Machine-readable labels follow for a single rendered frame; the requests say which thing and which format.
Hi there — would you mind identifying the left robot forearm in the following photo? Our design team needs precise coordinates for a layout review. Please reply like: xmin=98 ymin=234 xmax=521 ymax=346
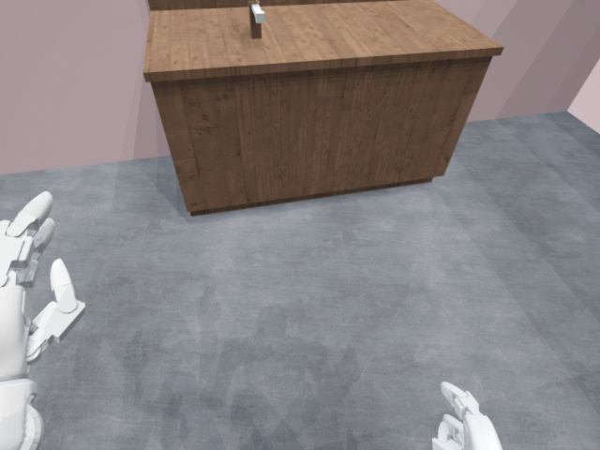
xmin=0 ymin=379 xmax=44 ymax=450

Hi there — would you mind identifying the right robot hand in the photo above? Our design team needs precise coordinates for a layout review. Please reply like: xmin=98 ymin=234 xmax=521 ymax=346
xmin=432 ymin=382 xmax=503 ymax=450

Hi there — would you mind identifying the tap lever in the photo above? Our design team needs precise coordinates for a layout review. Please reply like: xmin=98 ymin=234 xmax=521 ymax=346
xmin=251 ymin=4 xmax=265 ymax=23

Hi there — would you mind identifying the counter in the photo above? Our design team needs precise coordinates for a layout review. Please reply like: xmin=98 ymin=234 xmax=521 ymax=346
xmin=143 ymin=0 xmax=504 ymax=217

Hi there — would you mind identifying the left robot hand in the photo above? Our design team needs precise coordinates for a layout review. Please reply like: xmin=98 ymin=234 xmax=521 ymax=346
xmin=0 ymin=191 xmax=85 ymax=382

